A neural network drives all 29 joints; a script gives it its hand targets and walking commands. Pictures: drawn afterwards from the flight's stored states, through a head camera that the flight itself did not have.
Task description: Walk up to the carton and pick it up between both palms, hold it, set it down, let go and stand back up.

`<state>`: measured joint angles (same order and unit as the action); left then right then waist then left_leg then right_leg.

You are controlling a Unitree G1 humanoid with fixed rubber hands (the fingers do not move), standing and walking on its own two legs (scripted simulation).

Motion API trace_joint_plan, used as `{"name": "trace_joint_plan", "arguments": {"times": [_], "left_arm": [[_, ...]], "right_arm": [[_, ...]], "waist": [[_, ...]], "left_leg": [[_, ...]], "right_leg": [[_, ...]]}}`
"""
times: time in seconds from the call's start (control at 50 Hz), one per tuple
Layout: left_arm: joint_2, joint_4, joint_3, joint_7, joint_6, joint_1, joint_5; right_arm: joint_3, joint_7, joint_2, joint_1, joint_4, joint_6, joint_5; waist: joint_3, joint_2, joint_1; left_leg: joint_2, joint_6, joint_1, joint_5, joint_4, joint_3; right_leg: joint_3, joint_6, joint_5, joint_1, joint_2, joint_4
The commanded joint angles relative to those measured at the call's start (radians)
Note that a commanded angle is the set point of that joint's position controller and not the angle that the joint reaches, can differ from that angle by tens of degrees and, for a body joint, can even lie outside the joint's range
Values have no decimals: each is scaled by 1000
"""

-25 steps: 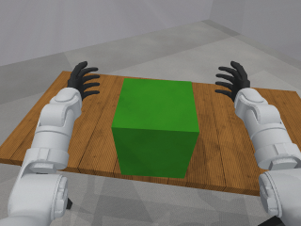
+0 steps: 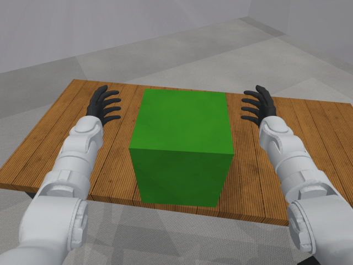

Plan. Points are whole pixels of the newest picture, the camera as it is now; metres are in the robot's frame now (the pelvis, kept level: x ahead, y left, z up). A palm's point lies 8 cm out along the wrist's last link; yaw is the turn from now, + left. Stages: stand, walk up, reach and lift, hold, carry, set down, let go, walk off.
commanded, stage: reach and lift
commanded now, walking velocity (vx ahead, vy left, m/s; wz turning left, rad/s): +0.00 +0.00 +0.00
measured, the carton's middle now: (181, 150) +0.42 +0.02 +0.01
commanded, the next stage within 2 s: none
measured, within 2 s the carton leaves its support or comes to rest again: neither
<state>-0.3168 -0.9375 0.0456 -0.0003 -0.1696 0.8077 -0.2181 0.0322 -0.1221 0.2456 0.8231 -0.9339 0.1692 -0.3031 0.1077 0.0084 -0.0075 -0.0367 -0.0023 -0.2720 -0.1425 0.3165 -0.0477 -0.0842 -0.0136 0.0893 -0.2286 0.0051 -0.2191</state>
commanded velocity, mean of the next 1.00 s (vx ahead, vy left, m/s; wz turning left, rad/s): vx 0.00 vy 0.00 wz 0.00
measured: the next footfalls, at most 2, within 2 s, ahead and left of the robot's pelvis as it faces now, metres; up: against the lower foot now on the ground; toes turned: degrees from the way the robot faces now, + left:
none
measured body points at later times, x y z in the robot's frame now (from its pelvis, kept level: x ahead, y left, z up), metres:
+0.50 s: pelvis +0.00 +0.01 -0.01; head +0.05 +0.01 +0.44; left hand +0.44 +0.20 +0.05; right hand +0.44 -0.17 +0.06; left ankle +0.01 +0.12 -0.75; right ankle +0.01 -0.11 -0.75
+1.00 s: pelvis -0.01 -0.01 -0.01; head +0.06 +0.00 +0.44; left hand +0.44 +0.18 +0.06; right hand +0.45 -0.14 +0.07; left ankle +0.01 +0.12 -0.75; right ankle +0.01 -0.11 -0.75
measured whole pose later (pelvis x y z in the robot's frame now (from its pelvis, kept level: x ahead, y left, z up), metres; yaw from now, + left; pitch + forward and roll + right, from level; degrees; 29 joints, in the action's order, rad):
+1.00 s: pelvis -0.01 -0.01 -0.01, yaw -1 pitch +17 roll -1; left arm -0.17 -1.31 0.16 -0.08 0.30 0.91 -0.11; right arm -0.04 -0.15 0.11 0.92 -1.20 -0.18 -0.16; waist 0.18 0.00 -0.03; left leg -0.05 -0.01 -0.53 -0.13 0.37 -0.06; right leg -0.07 -0.02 0.09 -0.51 0.01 -0.30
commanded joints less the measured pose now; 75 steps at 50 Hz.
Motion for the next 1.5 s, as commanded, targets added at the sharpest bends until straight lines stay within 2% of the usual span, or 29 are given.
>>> {"name": "trace_joint_plan", "arguments": {"times": [0.0, 0.12, 0.24, 0.38, 0.46, 0.54, 0.66, 0.86, 1.02, 1.2, 1.34, 1.48], "left_arm": [[-114, 67, 18, -5, 148, 400, 0], [-89, -67, 1, -23, 304, 405, -7], [-61, -175, -42, -54, 416, 436, -40], [-27, -261, -66, -84, 488, 461, -59], [-8, -286, -40, -90, 505, 450, -31], [8, -286, -7, -92, 509, 436, -6], [19, -262, 40, -89, 511, 439, 29], [33, -248, 89, -78, 513, 475, 75], [75, -180, 172, -76, 477, 465, 187], [140, -51, 242, -69, 413, 415, 305], [174, 19, 253, -73, 373, 402, 343], [194, 63, 241, -75, 339, 391, 350]], "right_arm": [[-30, 1, 105, 401, 104, -120, 25], [-27, -1, 84, 386, 7, -240, 39], [1, -1, 90, 407, -106, -328, 8], [38, 13, 105, 447, -187, -388, -25], [53, 22, 103, 446, -225, -406, -39], [54, 27, 98, 447, -217, -415, -31], [39, 23, 67, 461, -169, -413, 4], [-33, -13, -16, 476, -148, -395, 102], [-154, -52, -94, 439, -80, -377, 234], [-224, -58, -176, 380, 34, -343, 321], [-230, -51, -191, 367, 76, -328, 331], [-228, -52, -179, 356, 90, -317, 313]], "waist": [[414, -32, -9], [468, -38, -13], [531, -59, -2], [616, -55, -9], [622, -54, -26], [604, -30, -39], [601, 1, -51], [584, -2, -32], [595, -16, -13], [554, -27, -31], [532, -22, -41], [516, -33, -36]], "left_leg": [[41, -17, 148, 237, 22, 27], [39, -28, 102, 255, 51, 19], [35, -52, 91, 303, 106, 22], [22, -80, 107, 391, 172, 33], [21, -86, 103, 428, 186, 32], [20, -85, 114, 446, 183, 31], [25, -68, 84, 400, 155, 17], [37, -42, 12, 311, 103, -3], [47, -38, 46, 338, 63, -1], [53, -28, 113, 373, 19, -1], [51, -30, 169, 402, 10, -5], [49, -42, 234, 445, 24, -4]], "right_leg": [[48, 2, -174, 120, 21, -31], [49, 11, -181, 71, 22, -65], [48, 15, -195, -36, 23, -101], [45, 23, -219, -145, 29, -139], [51, 26, -236, -153, 33, -148], [54, 33, -239, -155, 38, -137], [58, 47, -232, -116, 35, -128], [62, 57, -203, -47, 16, -107], [49, 45, -229, 2, 16, -63], [35, 27, -230, 54, 23, -9], [25, 25, -236, 63, 32, 11], [21, 22, -240, 52, 40, 32]]}}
